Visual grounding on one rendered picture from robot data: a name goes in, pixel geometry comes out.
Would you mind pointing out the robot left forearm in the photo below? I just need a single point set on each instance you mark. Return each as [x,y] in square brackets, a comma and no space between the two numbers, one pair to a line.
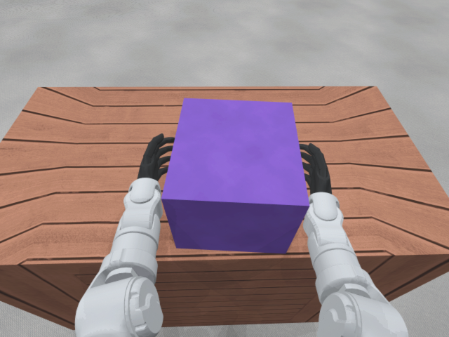
[136,240]

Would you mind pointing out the robot right upper arm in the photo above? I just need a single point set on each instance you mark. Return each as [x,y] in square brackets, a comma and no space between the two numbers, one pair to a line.
[345,314]

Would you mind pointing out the carton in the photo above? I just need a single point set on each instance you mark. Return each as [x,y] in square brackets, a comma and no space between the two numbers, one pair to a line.
[235,179]

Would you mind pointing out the right robot hand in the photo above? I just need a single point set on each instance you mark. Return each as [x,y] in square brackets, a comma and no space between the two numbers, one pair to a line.
[319,177]

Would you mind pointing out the pedestal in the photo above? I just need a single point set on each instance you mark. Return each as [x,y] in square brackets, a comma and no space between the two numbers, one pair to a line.
[68,160]

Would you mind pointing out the left robot hand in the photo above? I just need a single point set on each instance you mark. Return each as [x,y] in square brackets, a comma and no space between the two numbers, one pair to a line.
[151,163]

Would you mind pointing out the robot left upper arm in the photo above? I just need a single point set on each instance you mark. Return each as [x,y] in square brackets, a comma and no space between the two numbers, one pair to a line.
[125,308]

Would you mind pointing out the robot right forearm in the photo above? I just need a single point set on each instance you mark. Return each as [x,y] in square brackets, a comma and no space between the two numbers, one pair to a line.
[332,256]

